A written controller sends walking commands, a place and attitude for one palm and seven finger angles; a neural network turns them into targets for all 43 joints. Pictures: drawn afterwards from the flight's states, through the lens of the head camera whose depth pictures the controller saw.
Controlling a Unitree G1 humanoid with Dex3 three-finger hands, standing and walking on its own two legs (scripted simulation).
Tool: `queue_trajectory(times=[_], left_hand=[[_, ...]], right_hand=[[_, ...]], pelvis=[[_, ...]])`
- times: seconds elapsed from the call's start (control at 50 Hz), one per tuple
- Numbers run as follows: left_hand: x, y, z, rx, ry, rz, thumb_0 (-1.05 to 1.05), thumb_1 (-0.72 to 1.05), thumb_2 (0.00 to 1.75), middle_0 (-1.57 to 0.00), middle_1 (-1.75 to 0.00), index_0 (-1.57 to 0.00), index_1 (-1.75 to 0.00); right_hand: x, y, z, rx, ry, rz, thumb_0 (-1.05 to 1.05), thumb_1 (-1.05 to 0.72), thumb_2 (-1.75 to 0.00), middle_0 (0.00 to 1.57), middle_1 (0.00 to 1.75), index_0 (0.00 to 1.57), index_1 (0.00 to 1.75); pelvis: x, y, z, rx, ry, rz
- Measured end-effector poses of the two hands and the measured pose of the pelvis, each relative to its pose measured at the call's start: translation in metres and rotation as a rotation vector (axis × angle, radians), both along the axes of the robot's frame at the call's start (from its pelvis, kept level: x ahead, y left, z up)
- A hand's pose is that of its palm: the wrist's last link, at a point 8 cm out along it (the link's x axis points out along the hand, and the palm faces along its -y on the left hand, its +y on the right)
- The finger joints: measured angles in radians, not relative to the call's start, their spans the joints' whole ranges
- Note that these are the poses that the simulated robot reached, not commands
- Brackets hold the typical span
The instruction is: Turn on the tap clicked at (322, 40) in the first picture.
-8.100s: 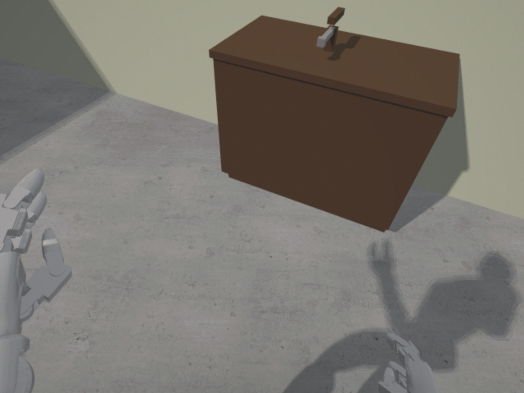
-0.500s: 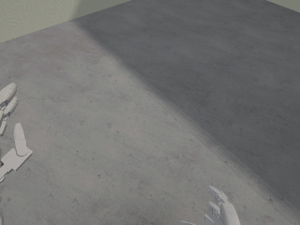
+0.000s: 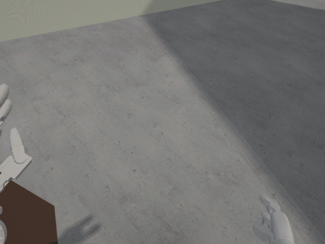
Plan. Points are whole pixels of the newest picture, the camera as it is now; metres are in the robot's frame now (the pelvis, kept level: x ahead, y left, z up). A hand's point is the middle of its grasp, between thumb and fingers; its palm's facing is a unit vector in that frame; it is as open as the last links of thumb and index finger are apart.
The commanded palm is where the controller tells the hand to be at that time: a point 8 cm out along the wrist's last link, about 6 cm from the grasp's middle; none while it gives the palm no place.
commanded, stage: turn to face it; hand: left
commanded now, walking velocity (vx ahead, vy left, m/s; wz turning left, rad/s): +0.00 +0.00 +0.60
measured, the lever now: out of the picture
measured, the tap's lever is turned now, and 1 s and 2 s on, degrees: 0 0 0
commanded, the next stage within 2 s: none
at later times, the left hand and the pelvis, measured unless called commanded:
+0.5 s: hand out of the picture +0.06 +0.26 +0.17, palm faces +0.59 -0.63 -0.50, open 7.4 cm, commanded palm -0.01 +0.29 +0.18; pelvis -0.08 -0.03 +0.00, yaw +17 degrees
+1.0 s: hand out of the picture -0.11 +0.29 +0.17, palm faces +0.77 -0.48 -0.41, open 7.4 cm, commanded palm -0.19 +0.29 +0.18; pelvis -0.16 -0.03 +0.00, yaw +35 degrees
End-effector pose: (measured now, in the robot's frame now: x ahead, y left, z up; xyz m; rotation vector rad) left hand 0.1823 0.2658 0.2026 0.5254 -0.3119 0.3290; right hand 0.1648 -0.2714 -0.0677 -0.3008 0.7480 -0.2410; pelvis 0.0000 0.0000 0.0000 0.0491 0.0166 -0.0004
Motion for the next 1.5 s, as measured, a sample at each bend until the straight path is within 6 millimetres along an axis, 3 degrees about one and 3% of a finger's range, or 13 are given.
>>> queue_trajectory(times=[0.08,0.16,0.32,0.48,0.6,0.7,0.82,0.94,1.04,1.12,1.3,1.4,1.5], left_hand=[[-0.023,0.028,-0.009,-0.004,-0.063,0.018,0.01,0.89,0.90,-0.21,-0.31,-0.21,-0.30],[-0.045,0.046,-0.016,-0.011,-0.018,0.071,0.01,0.89,0.90,-0.21,-0.31,-0.21,-0.30],[-0.112,0.036,0.004,0.008,0.021,0.158,0.01,0.89,0.90,-0.21,-0.31,-0.21,-0.30],[-0.167,0.023,-0.011,0.018,0.139,0.360,0.01,0.89,0.90,-0.21,-0.31,-0.21,-0.30],[-0.201,0.013,-0.028,-0.093,0.171,0.442,0.01,0.89,0.90,-0.21,-0.31,-0.21,-0.30],[-0.227,0.010,-0.018,-0.079,0.106,0.458,0.01,0.89,0.90,-0.22,-0.31,-0.21,-0.30],[-0.276,0.024,-0.001,-0.006,-0.016,0.502,0.01,0.89,0.90,-0.22,-0.31,-0.21,-0.30],[-0.328,0.040,-0.019,-0.018,-0.022,0.558,0.01,0.89,0.90,-0.21,-0.31,-0.21,-0.30],[-0.367,0.026,-0.011,-0.036,-0.003,0.607,0.01,0.89,0.90,-0.21,-0.31,-0.21,-0.30],[-0.397,0.005,0.003,-0.007,0.006,0.653,0.01,0.89,0.90,-0.21,-0.31,-0.21,-0.30],[-0.447,-0.031,-0.019,-0.057,0.128,0.878,0.01,0.89,0.90,-0.21,-0.31,-0.21,-0.30],[-0.461,-0.052,-0.029,-0.147,0.108,0.908,0.01,0.89,0.90,-0.21,-0.31,-0.21,-0.30],[-0.482,-0.062,-0.017,-0.094,0.067,0.911,0.01,0.89,0.90,-0.22,-0.31,-0.21,-0.30]], right_hand=[[0.005,0.031,-0.002,0.010,-0.051,0.037,0.02,-0.91,-0.90,0.19,0.30,0.20,0.30],[-0.004,0.075,-0.004,0.108,-0.031,0.128,0.02,-0.91,-0.90,0.19,0.30,0.20,0.30],[-0.025,0.124,-0.017,0.245,0.035,0.309,0.01,-0.90,-0.90,0.20,0.30,0.21,0.30],[-0.030,0.099,-0.045,0.256,0.079,0.396,0.02,-0.90,-0.90,0.20,0.30,0.21,0.30],[-0.030,0.060,-0.030,0.149,0.092,0.391,0.02,-0.91,-0.90,0.20,0.30,0.21,0.30],[-0.023,0.046,-0.012,0.046,0.055,0.412,0.02,-0.91,-0.90,0.20,0.30,0.20,0.30],[-0.019,0.069,0.002,-0.013,0.002,0.480,0.02,-0.91,-0.90,0.19,0.30,0.20,0.30],[-0.042,0.123,0.001,0.068,-0.027,0.576,0.02,-0.91,-0.90,0.19,0.30,0.20,0.30],[-0.077,0.163,-0.001,0.176,0.027,0.717,0.02,-0.91,-0.90,0.20,0.30,0.20,0.30],[-0.096,0.178,-0.009,0.225,0.066,0.801,0.01,-0.91,-0.90,0.20,0.30,0.21,0.30],[-0.097,0.158,-0.038,0.231,0.120,0.899,0.02,-0.90,-0.90,0.20,0.30,0.21,0.30],[-0.087,0.129,-0.029,0.130,0.132,0.900,0.02,-0.91,-0.90,0.20,0.30,0.21,0.30],[-0.076,0.116,-0.011,0.033,0.081,0.894,0.02,-0.91,-0.90,0.20,0.30,0.20,0.30]], pelvis=[[-0.011,0.016,-0.015,-0.011,-0.015,0.031],[-0.023,0.017,-0.007,-0.045,-0.025,0.096],[-0.047,0.006,0.003,-0.081,-0.009,0.198],[-0.075,-0.027,-0.006,-0.050,-0.022,0.284],[-0.086,-0.039,0.005,0.005,-0.029,0.371],[-0.099,-0.043,0.008,0.009,-0.017,0.437],[-0.122,-0.034,0.000,-0.017,-0.004,0.501],[-0.149,-0.028,-0.008,-0.029,-0.037,0.564],[-0.163,-0.036,0.002,-0.071,-0.053,0.639],[-0.174,-0.046,0.004,-0.080,-0.053,0.685],[-0.189,-0.088,-0.005,-0.049,-0.046,0.774],[-0.195,-0.100,0.004,-0.002,-0.040,0.849],[-0.203,-0.105,0.007,0.006,-0.021,0.911]])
